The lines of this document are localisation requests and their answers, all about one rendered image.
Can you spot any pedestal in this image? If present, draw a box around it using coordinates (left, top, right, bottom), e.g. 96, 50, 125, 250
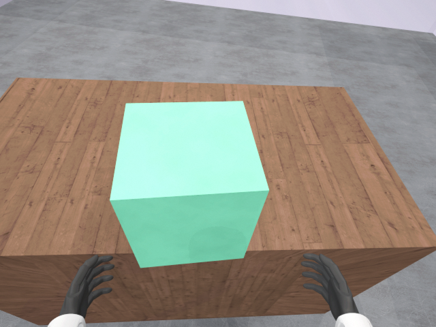
0, 78, 436, 326

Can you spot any carton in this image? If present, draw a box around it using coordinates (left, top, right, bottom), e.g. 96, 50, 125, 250
110, 101, 269, 268

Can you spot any robot right forearm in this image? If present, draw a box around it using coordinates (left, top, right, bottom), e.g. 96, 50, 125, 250
335, 313, 373, 327

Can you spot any left robot hand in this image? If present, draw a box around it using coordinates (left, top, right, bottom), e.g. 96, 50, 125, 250
59, 255, 114, 318

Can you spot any right robot hand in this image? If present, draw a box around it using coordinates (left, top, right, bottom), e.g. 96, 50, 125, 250
301, 253, 359, 320

